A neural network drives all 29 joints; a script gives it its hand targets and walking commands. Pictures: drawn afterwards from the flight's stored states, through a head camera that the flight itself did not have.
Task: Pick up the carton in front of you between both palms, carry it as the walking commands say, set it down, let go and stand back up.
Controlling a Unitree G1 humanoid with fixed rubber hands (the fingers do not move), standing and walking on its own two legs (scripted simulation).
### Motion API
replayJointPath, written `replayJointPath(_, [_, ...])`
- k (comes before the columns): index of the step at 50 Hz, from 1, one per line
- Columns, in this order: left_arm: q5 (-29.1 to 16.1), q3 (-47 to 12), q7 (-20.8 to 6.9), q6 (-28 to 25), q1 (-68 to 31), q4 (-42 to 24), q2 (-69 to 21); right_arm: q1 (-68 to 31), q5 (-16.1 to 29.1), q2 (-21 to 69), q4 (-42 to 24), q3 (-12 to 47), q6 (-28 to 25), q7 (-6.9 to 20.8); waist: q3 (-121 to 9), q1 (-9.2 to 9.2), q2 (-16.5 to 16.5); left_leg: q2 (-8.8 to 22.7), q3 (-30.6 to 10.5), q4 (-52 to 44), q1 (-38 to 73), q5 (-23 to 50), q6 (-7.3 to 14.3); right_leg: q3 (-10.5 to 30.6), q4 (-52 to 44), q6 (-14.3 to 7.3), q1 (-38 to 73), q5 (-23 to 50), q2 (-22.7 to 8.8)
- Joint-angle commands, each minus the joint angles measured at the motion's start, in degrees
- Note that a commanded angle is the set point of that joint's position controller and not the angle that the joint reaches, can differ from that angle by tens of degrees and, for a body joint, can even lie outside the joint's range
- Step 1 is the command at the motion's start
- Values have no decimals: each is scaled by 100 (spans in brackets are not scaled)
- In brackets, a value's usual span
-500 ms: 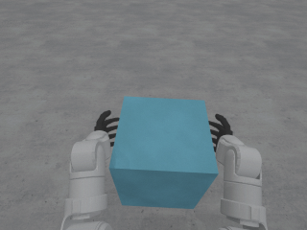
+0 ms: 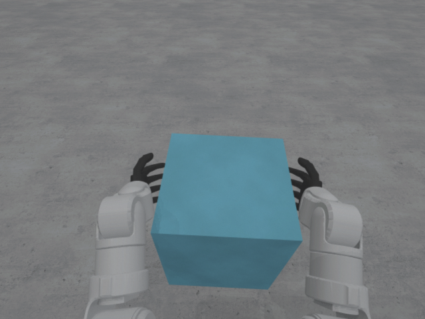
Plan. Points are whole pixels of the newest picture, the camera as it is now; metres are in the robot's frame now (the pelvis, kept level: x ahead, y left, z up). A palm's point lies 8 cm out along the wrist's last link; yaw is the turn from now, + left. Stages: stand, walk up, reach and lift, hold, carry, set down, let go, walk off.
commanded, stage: carry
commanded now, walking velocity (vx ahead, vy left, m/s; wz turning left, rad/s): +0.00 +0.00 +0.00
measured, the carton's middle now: (222, 215) +0.32 +0.00 +0.04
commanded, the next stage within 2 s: none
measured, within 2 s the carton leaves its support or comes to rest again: neither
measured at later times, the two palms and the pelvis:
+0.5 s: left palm (147, 186) +0.33 +0.14 +0.11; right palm (311, 193) +0.33 -0.16 +0.11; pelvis +0.02 -0.01 +0.00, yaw +0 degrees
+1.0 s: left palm (176, 122) +0.52 +0.11 +0.12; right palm (303, 127) +0.53 -0.19 +0.11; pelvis +0.20 -0.04 +0.01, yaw -1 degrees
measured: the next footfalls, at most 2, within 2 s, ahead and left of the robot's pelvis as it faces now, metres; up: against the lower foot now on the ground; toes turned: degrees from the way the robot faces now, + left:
left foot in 1.10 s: +0.45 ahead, +0.06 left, +0.00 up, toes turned +7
right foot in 1.64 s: +0.84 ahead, -0.15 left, +0.00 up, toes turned -13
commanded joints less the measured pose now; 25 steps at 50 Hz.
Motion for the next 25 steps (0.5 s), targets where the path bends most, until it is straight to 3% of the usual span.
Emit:
replayJointPath(1, [-1026, -3356, -131, -21, -3245, -314, -4306, -3242, 1018, 4304, -330, 3385, -73, 95, -1708, -4, -8, 916, -670, -468, 343, 1266, 68, 618, -245, -190, 895, 949, -760])
replayJointPath(17, [-1019, -3349, -130, -16, -3249, -313, -4303, -3245, 1018, 4307, -319, 3382, -68, 94, -1698, -10, -3, 918, -669, -476, 342, 1263, 72, 614, -247, -184, 893, 930, -761])
replayJointPath(18, [-1028, -3341, -131, -18, -3248, -311, -4312, -3258, 1017, 4324, -329, 3383, -71, 94, -1746, -25, 35, 898, -692, -579, 362, 760, 97, 570, -237, -197, 860, 436, -702])
replayJointPath(20, [-1037, -3370, -134, -27, -3330, -333, -4340, -3328, 1026, 4339, -331, 3378, -77, 88, -1553, -81, 266, 973, -1069, -941, 347, -1104, 341, 345, 85, -247, 368, -1241, -389])
replayJointPath(22, [-982, -3318, -122, -26, -3384, -254, -4268, -3351, 995, 4247, -263, 3379, -70, 67, -978, -263, 656, 1483, -2020, -1502, 519, -2454, 745, -94, 846, -234, -706, -1573, -11])
replayJointPath(24, [-970, -3269, -119, -27, -3361, -170, -4207, -3312, 980, 4162, -232, 3391, -86, 39, -688, -366, 784, 1920, -2590, -1633, 746, -2100, 1077, -207, 1359, -223, -1379, -1263, -44])
replayJointPath(25, [-992, -3271, -116, -29, -3373, -166, -4206, -3359, 1013, 4158, -294, 3413, -101, 28, -716, -411, 685, 1950, -2553, -1520, 950, -1417, 1144, -186, 1398, -232, -1551, -1295, -64])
